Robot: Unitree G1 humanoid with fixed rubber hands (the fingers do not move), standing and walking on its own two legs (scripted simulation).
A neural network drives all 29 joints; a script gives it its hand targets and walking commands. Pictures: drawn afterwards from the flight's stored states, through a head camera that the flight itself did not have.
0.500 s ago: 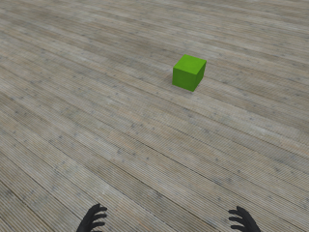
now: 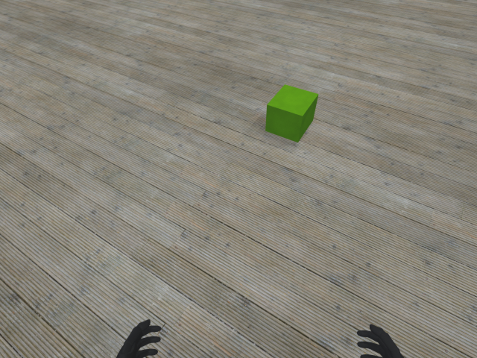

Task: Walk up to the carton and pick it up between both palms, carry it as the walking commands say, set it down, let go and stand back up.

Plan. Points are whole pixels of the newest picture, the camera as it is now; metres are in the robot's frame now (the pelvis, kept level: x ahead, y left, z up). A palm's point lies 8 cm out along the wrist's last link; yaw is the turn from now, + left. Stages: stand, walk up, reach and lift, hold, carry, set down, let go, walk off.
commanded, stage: stand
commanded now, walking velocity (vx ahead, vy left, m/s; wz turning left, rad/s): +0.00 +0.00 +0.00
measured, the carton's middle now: (291, 113) +1.58 -0.25 -0.66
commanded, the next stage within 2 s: walk up in 0.60 s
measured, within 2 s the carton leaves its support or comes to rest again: neither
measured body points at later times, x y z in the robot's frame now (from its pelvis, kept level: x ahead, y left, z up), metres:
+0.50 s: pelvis +0.00 +0.00 +0.00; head +0.01 +0.00 +0.45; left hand +0.12 +0.23 -0.11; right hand +0.12 -0.23 -0.11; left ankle +0.00 +0.12 -0.72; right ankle +0.00 -0.12 -0.72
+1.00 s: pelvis +0.03 -0.03 +0.01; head +0.03 -0.04 +0.46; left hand +0.16 +0.21 -0.09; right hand +0.06 -0.30 -0.12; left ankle +0.00 +0.12 -0.72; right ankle +0.07 -0.15 -0.70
